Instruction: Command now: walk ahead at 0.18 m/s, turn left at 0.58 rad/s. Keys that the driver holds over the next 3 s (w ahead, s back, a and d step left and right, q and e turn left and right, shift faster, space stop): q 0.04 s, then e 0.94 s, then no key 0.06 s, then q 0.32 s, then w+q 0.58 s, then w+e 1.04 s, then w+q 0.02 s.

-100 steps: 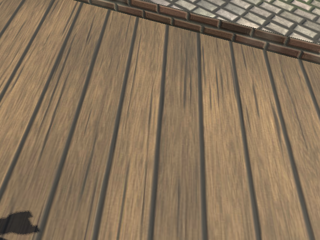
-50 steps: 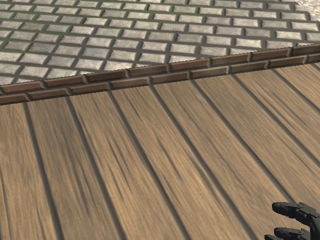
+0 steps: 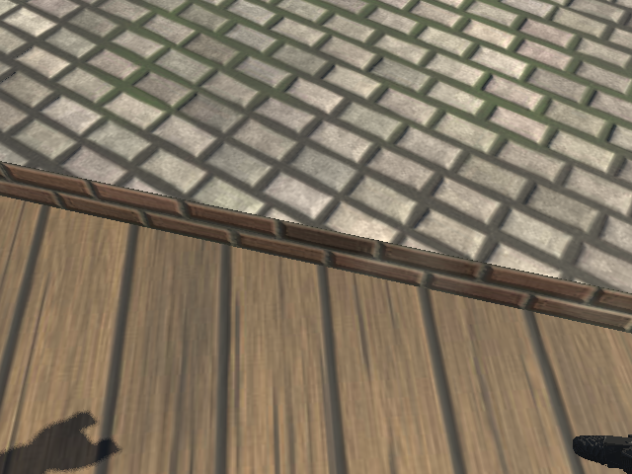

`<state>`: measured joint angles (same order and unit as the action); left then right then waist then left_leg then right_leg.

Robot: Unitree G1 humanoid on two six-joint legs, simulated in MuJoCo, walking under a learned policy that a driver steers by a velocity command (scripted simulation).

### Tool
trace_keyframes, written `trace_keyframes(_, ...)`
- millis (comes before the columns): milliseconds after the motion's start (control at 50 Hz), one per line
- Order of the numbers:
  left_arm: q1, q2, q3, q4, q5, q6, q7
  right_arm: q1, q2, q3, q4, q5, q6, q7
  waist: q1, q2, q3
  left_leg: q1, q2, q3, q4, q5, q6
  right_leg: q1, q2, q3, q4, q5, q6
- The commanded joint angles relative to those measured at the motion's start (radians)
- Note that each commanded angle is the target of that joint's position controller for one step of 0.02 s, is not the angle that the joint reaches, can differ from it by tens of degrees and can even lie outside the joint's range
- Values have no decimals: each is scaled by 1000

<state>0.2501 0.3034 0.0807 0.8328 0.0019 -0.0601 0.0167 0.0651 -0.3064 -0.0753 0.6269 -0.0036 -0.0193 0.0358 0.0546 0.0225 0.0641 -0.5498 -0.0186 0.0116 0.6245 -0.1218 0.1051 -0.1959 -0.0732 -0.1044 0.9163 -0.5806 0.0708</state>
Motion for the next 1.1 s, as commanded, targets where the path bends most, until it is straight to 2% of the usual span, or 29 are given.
trace_keyframes(20,14,146,9,-112,-26,-25,-14,215,-214,-61,-64,-6,-2,-6,-132,81,-464,773,349,-567,-198,517,298,-510,57,202,523,-40,-7)
trace_keyframes(40,-33,137,7,-123,-19,-15,0,158,-173,-50,-59,13,-2,-10,-107,19,-331,633,290,-472,-220,382,236,-541,23,185,444,53,-13)
trace_keyframes(60,-33,132,6,-103,-6,2,15,108,-128,-32,-62,17,2,-17,-76,-10,-259,498,265,-400,-239,345,197,-503,-16,181,386,103,-8)
trace_keyframes(120,35,111,6,-80,2,37,24,62,-92,-13,-56,-20,-7,-24,-15,37,-238,264,228,-283,-286,436,181,-312,-26,159,296,175,-6)
trace_keyframes(180,40,54,-12,-65,5,44,28,49,-47,6,-13,-28,-25,-31,-6,45,-251,237,202,-176,-300,447,157,-233,-43,167,98,258,1)
trace_keyframes(220,3,45,-19,-63,-1,50,25,39,-50,7,9,-34,-22,-37,-25,69,-229,221,193,-144,-332,291,138,-178,-48,164,-27,321,-1)
trace_keyframes(260,-40,69,-15,-71,-10,58,22,41,-67,4,28,-41,-18,-40,-48,80,-187,216,206,-156,-368,88,135,-159,-41,158,-104,337,-6)
trace_keyframes(320,-92,107,-3,-101,-16,66,20,56,-104,-8,48,-28,0,-49,-75,79,-122,278,251,-209,-376,-61,143,-220,-24,143,-148,245,-21)
trace_keyframes(400,-64,81,-2,-104,-13,65,9,55,-107,-13,57,-3,25,-70,-56,63,-125,393,283,-211,-297,90,133,-211,11,99,-251,223,-51)
trace_keyframes(440,-21,80,-1,-93,-6,63,-3,70,-107,-19,67,13,36,-76,-28,47,-141,406,246,-144,-215,190,74,-119,28,93,-431,404,-89)
trace_keyframes(460,-9,130,11,-97,2,64,-2,75,-89,-18,59,11,33,-79,-39,-24,-151,359,186,-76,-106,154,12,-59,-31,193,-479,585,-132)
trace_keyframes(480,-21,226,35,-108,-6,67,7,72,-50,-11,24,-15,23,-76,-90,-233,-161,202,48,56,47,-1,-69,26,-177,402,-490,801,-228)
trace_keyframes(500,-10,214,39,-117,-6,69,7,-34,-49,-12,6,-25,17,-77,-15,-297,-119,30,-56,62,140,-259,-116,74,-248,533,-544,860,-331)
trace_keyframes(520,46,190,34,-116,15,59,9,-80,-65,-19,-7,-17,16,-75,30,-268,-139,-74,-63,-10,337,-467,-126,136,-284,580,-571,895,-378)
trace_keyframes(540,29,188,34,-120,17,47,12,-51,-59,-25,5,-4,21,-70,5,-198,-154,-104,-42,-61,441,-469,-129,153,-257,538,-552,917,-361)
trace_keyframes(580,-56,176,36,-143,-13,43,19,-4,-59,-28,23,0,30,-70,-42,-135,-151,-116,-7,-84,421,-377,-147,147,-192,447,-519,937,-291)
trace_keyframes(640,-74,173,40,-157,-19,72,31,-20,-31,-18,16,5,20,-70,-42,-157,-174,-27,-24,-53,272,-295,-177,124,-136,415,-499,951,-265)
trace_keyframes(740,-99,191,51,-186,-23,98,29,5,-54,-20,15,18,11,-48,-34,-220,-184,165,-49,-49,11,-213,-172,43,-109,483,-487,805,-256)
trace_keyframes(780,-140,178,47,-203,-34,102,28,68,-68,-30,32,15,4,-41,-75,-218,-172,284,-51,-33,-200,-67,-151,-7,-69,509,-459,664,-216)
trace_keyframes(800,-126,153,39,-207,-29,101,29,93,-93,-41,39,9,2,-44,-74,-187,-174,382,-1,-58,-259,10,-128,-70,-32,499,-423,537,-177)
trace_keyframes(820,-88,95,22,-211,-9,98,25,132,-165,-58,31,-10,4,-53,-59,-3,-206,511,209,-251,-285,114,-52,-204,57,404,-225,268,-121)
trace_keyframes(840,-60,83,21,-241,-12,86,21,116,-222,-68,30,-41,11,-49,-24,271,-170,499,413,-526,-327,263,124,-406,185,267,-37,-86,-69)
trace_keyframes(860,-42,165,44,-223,-6,77,20,98,-175,-54,10,-44,1,-50,-35,203,-163,462,460,-551,-342,237,204,-425,110,282,184,-85,-38)
trace_keyframes(880,-45,209,63,-201,-19,81,17,50,-118,-38,1,-37,-4,-54,-23,122,-132,420,395,-429,-331,184,168,-425,91,274,263,-7,-30)
trace_keyframes(920,-37,179,63,-178,-16,102,24,-8,-88,-29,-5,-10,-4,-65,-16,89,-91,394,295,-269,-328,108,99,-437,69,245,306,113,0)
trace_keyframes(940,-48,152,55,-185,-17,107,22,-1,-89,-26,-2,-11,0,-73,-26,97,-81,379,272,-213,-332,146,98,-431,69,223,318,149,14)
trace_keyframes(980,-91,116,43,-218,-25,105,15,41,-93,-27,9,-16,9,-85,-54,117,-87,418,258,-149,-341,170,110,-442,61,178,246,192,31)
trace_keyframes(1020,-132,88,28,-246,-19,100,11,91,-106,-32,24,-14,16,-89,-85,120,-117,481,278,-146,-331,207,133,-425,50,174,135,181,38)
trace_keyframes(1100,-119,44,0,-246,-2,91,0,74,-120,-30,38,2,22,-66,-80,144,-155,418,268,-113,-305,245,135,-189,49,123,-155,148,12)
